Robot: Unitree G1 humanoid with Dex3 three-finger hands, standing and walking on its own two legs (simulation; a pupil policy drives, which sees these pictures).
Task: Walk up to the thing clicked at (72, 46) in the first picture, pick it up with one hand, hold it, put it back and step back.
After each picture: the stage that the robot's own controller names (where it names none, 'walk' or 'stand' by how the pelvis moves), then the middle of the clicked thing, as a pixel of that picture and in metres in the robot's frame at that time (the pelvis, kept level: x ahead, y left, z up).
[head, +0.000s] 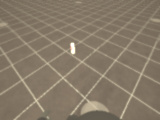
stand; (72, 48) +1.41 +0.43 -0.65
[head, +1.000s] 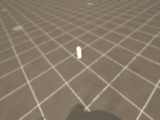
walk; (79, 52) +1.32 +0.36 -0.65
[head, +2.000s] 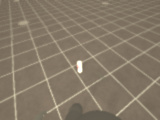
walk; (79, 67) +0.89 +0.24 -0.65
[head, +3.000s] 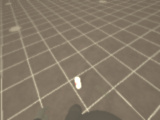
walk; (78, 83) +0.56 +0.22 -0.64
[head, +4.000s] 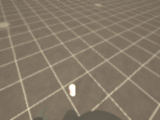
stand; (72, 90) +0.46 +0.20 -0.64
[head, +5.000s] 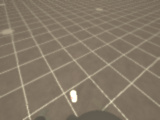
stand; (73, 96) +0.41 +0.19 -0.65
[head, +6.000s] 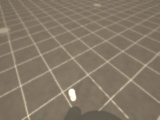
stand; (72, 95) +0.39 +0.23 -0.63
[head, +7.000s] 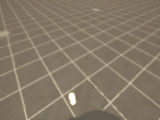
stand; (72, 99) +0.38 +0.21 -0.65
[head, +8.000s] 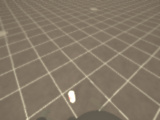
stand; (72, 97) +0.40 +0.22 -0.66
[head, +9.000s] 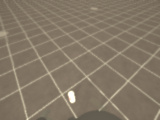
stand; (71, 97) +0.40 +0.22 -0.66
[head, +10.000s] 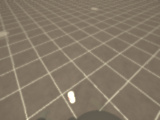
stand; (71, 97) +0.39 +0.23 -0.66
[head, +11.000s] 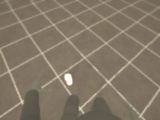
go down; (68, 79) +0.43 +0.22 -0.53
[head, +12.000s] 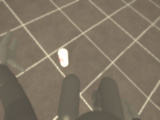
go down; (63, 58) +0.49 +0.24 -0.26
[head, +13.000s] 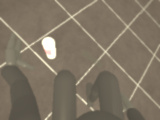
close in; (50, 49) +0.47 +0.26 -0.20
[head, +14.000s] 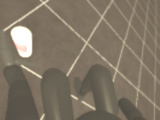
close; (24, 45) +0.47 +0.29 -0.16
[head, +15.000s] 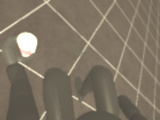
lift; (27, 48) +0.44 +0.29 -0.16
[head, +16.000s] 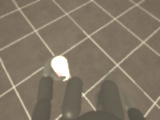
lift; (62, 70) +0.32 +0.20 -0.03
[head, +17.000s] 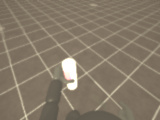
hold; (70, 76) +0.31 +0.14 +0.05
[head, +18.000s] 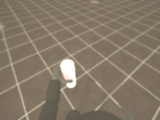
hold; (69, 75) +0.32 +0.15 +0.04
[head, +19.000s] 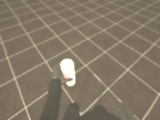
crouch; (69, 74) +0.33 +0.15 +0.00
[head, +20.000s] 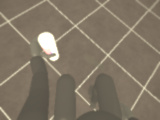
lower; (50, 49) +0.47 +0.23 -0.06
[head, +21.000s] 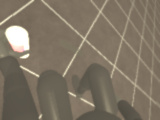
lower; (20, 45) +0.46 +0.28 -0.17
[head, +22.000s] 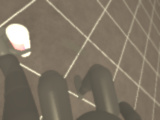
lower; (21, 44) +0.46 +0.29 -0.17
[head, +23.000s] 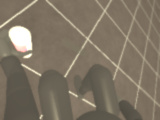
lower; (23, 45) +0.45 +0.28 -0.17
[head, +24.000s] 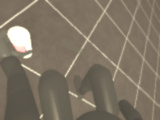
lower; (23, 46) +0.45 +0.29 -0.17
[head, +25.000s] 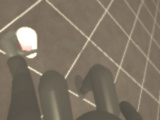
open; (29, 45) +0.46 +0.26 -0.17
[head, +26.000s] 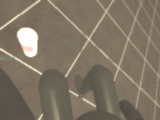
rise; (29, 45) +0.46 +0.27 -0.17
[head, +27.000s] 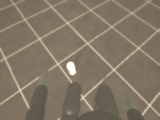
walk; (71, 69) +0.46 +0.19 -0.40
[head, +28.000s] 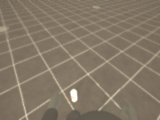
stand; (74, 95) +0.41 +0.17 -0.60
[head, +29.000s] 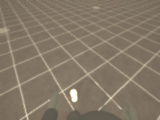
stand; (74, 95) +0.41 +0.18 -0.60
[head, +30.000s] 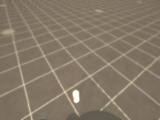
stand; (76, 96) +0.42 +0.16 -0.64
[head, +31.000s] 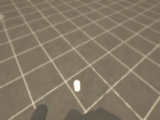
walk; (77, 86) +0.45 +0.13 -0.63
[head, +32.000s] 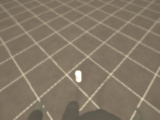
walk; (78, 76) +0.55 +0.16 -0.62
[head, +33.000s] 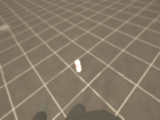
walk; (78, 66) +0.80 +0.26 -0.63
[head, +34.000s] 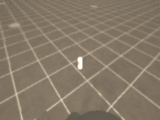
stand; (80, 63) +1.02 +0.21 -0.64
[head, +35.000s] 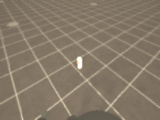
stand; (79, 63) +1.01 +0.21 -0.66
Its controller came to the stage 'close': yes
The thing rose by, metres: 0.68
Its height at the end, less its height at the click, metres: +0.00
